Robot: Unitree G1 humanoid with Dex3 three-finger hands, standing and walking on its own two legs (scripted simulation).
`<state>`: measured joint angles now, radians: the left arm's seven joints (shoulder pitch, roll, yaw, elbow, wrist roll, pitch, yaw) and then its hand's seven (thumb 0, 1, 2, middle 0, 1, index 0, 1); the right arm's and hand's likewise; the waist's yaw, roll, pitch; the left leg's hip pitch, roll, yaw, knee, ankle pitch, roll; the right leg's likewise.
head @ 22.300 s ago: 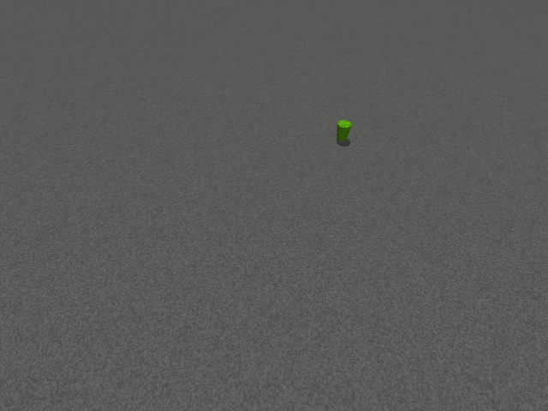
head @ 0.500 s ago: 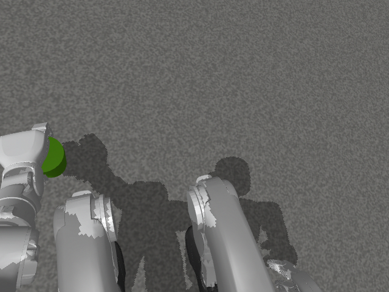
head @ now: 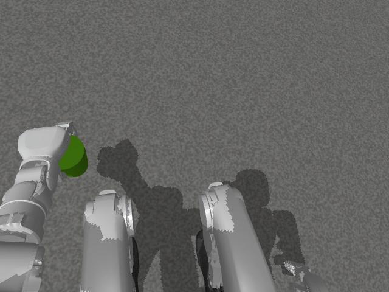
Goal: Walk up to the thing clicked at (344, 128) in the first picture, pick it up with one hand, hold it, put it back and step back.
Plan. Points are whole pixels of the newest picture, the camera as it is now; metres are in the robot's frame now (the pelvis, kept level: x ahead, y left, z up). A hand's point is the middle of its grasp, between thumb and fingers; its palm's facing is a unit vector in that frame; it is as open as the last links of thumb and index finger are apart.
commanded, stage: lift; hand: left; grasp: from above
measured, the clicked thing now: (69, 159) +0.42 +0.25 -0.20
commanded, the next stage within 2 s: hold in 1.40 s
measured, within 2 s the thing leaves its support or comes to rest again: neither
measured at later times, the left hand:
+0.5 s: hand (1, 163) +0.36 +0.27 +0.01, palm faces -0.41 -0.12 -0.90, open 10.7 cm
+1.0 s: hand out of the picture +0.35 +0.27 +0.20, palm faces -0.45 -0.11 -0.89, open 10.7 cm
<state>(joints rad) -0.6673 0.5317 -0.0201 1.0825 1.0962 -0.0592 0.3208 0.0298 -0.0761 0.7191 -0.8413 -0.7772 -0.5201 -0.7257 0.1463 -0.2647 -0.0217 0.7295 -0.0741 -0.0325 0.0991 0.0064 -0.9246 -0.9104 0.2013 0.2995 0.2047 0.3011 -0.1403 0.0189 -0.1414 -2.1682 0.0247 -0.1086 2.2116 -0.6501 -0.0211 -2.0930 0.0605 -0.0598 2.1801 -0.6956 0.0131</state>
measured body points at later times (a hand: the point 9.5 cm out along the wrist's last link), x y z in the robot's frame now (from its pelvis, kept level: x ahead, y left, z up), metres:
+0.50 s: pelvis +0.01 +0.01 +0.13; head +0.16 +0.04 +0.55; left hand +0.37 +0.28 +0.06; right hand +0.15 -0.26 +0.01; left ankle +0.09 +0.13 -0.35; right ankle +0.09 -0.12 -0.35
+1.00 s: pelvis +0.05 +0.02 +0.29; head +0.12 +0.03 +0.74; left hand +0.37 +0.27 +0.25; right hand +0.16 -0.24 +0.17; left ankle +0.09 +0.13 -0.35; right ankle +0.09 -0.12 -0.35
